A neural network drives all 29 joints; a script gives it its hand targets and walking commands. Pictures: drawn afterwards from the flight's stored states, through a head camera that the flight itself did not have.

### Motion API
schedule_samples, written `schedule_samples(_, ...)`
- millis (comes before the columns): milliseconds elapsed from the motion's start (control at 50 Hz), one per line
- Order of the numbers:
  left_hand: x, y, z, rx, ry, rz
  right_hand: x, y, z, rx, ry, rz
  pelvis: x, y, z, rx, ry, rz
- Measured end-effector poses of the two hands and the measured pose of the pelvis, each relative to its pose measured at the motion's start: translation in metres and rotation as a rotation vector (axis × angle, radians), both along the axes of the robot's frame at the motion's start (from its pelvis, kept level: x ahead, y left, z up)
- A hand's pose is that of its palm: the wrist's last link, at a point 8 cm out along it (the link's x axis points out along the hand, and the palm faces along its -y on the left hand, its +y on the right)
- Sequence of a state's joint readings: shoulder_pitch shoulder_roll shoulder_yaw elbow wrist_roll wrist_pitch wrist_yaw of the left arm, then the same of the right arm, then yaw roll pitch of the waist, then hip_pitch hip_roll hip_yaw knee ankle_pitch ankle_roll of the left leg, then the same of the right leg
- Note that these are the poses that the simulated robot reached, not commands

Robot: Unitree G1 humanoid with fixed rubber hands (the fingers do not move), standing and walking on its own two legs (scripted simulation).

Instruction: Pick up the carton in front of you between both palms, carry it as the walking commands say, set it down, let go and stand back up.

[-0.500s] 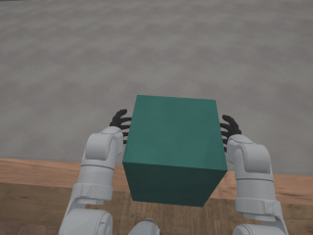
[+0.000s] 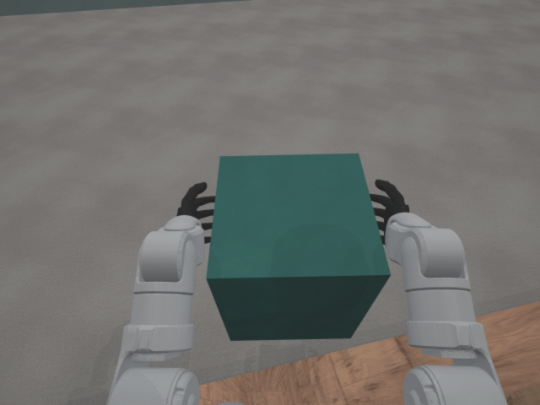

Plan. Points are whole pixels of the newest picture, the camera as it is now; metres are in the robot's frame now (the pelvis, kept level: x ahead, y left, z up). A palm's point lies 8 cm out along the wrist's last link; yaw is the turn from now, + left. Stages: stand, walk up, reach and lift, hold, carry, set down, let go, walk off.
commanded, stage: carry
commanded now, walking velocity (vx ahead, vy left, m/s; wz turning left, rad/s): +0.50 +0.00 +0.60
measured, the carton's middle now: (289, 253) +0.35 +0.01 +0.04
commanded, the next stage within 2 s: none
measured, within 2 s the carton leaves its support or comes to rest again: neither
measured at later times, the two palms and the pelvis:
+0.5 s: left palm (197, 169) +0.72 +0.26 -0.10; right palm (304, 164) +0.76 -0.04 -0.11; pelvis +0.40 +0.07 -0.18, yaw +14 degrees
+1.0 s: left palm (174, 148) +1.00 +0.43 -0.25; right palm (247, 129) +1.15 +0.17 -0.26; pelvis +0.79 +0.13 -0.30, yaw +25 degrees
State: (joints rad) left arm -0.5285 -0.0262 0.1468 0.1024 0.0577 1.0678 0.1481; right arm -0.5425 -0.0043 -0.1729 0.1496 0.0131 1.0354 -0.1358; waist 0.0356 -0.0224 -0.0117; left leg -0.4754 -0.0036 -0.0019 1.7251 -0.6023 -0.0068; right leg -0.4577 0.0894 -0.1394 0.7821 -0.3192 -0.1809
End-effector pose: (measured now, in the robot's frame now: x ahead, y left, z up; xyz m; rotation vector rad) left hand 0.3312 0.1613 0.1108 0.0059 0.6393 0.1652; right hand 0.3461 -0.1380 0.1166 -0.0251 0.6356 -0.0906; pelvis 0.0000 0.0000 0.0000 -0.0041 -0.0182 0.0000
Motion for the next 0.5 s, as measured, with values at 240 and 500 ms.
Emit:
schedule_samples(240,0.166,0.05,-0.107,0.01,0.113,0.071,0.18,0.05,-0.122,0.037,0.115,0.05,0.18,0.029,-0.072,-0.02,0.033,0.074)
schedule_samples(500,0.386,0.099,-0.214,-0.026,0.116,0.126,0.411,0.101,-0.223,0.011,0.123,0.092,0.401,0.072,-0.178,0.027,0.065,0.248)
